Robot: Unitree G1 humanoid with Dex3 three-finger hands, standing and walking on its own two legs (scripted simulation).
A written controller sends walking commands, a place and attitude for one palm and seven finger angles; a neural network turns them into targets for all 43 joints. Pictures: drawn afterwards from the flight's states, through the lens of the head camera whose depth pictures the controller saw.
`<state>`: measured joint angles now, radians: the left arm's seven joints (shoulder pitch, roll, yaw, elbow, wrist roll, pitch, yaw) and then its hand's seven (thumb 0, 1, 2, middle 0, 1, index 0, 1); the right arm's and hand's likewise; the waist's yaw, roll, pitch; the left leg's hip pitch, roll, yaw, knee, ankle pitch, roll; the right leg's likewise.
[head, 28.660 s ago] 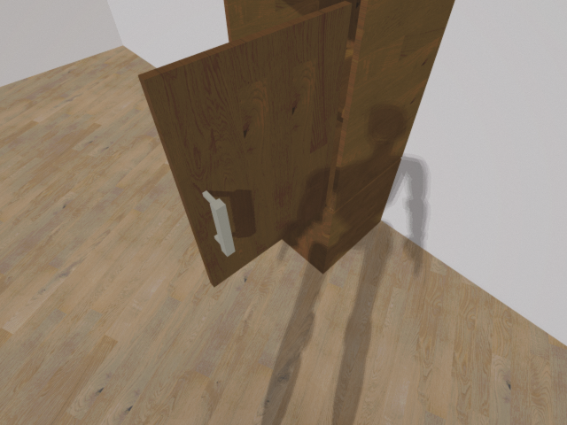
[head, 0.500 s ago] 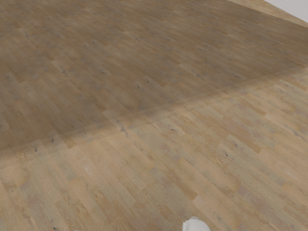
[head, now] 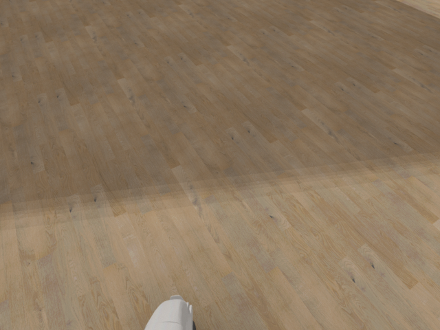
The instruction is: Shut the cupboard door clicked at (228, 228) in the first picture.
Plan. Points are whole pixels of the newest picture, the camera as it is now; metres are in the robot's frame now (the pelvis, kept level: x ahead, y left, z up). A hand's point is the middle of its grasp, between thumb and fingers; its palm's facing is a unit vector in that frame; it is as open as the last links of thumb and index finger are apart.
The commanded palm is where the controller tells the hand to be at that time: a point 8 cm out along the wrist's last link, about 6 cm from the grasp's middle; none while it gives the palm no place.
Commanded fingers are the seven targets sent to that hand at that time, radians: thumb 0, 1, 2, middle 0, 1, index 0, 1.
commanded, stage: turn to face it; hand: left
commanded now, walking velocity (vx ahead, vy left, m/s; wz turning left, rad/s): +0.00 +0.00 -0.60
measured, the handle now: out of the picture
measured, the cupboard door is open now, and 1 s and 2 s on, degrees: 61 61 61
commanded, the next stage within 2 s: none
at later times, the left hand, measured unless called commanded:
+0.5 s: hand out of the picture +0.13 +0.20 -0.18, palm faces -0.08 -0.96 -0.26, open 7.4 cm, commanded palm none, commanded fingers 0.00 0.90 0.90 -0.20 -0.30 -0.20 -0.30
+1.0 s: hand (155, 258) +0.29 +0.17 -0.17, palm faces -0.46 -0.86 -0.23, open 7.4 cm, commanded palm none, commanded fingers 0.00 0.90 0.90 -0.20 -0.30 -0.20 -0.30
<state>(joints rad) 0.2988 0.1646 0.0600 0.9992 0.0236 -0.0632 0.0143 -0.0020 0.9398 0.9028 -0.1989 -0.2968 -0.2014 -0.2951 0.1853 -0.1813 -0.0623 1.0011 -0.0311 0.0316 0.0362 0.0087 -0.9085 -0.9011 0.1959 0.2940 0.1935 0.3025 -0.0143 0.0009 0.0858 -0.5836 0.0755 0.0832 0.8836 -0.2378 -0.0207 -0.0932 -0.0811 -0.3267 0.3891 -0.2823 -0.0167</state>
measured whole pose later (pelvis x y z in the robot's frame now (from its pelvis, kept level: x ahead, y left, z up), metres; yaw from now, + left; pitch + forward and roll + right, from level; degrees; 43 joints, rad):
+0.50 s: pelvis +0.06 +0.01 -0.03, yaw -12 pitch -1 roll +1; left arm 0.30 0.18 0.09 0.93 0.03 0.04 -0.01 0.01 0.91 0.90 -0.20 -0.30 -0.20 -0.29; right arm 0.10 -0.20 -0.06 0.95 -0.03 0.06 -0.01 0.01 -0.90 -0.90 0.20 0.30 0.20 0.30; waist 0.06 0.04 0.05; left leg -0.38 0.14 0.24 0.74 -0.38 -0.01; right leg -0.33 -0.03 -0.09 0.69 -0.35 -0.03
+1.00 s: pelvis +0.09 +0.03 -0.01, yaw -30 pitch +1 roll -1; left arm 0.15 0.28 0.09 0.88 0.02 0.08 -0.03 0.01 0.91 0.90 -0.20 -0.30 -0.20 -0.29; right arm 0.20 -0.21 -0.02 0.89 -0.04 0.02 -0.03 0.01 -0.90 -0.90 0.20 0.29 0.20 0.30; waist 0.01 -0.03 0.08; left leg -0.24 0.07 0.08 0.52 -0.29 -0.01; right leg -0.48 0.03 0.01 1.03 -0.49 0.04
